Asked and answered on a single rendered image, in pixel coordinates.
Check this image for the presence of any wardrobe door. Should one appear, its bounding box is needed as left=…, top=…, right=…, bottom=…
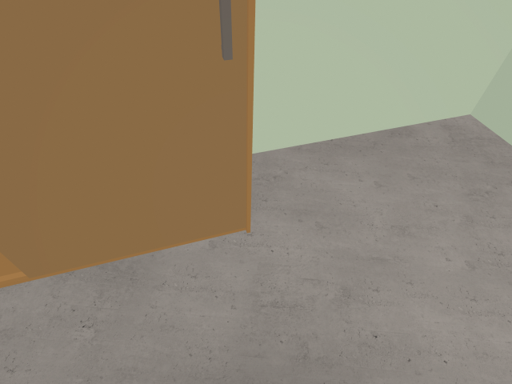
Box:
left=0, top=0, right=247, bottom=278
left=0, top=253, right=21, bottom=277

